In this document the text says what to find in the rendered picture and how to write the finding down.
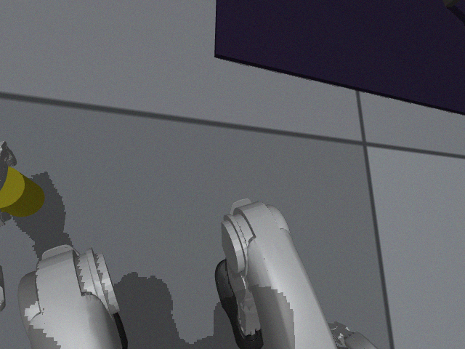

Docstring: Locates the left robot foot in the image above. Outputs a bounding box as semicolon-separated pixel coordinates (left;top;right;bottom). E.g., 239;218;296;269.
113;312;128;349

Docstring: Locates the right robot foot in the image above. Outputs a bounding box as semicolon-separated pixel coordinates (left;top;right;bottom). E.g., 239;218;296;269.
215;259;264;349

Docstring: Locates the left robot hand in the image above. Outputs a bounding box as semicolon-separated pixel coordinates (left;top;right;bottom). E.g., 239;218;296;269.
0;141;17;226

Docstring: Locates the right robot hand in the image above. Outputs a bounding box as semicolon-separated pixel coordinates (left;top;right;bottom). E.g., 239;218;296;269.
328;321;378;349

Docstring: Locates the can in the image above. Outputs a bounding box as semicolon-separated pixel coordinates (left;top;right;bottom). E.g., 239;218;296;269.
0;167;45;217

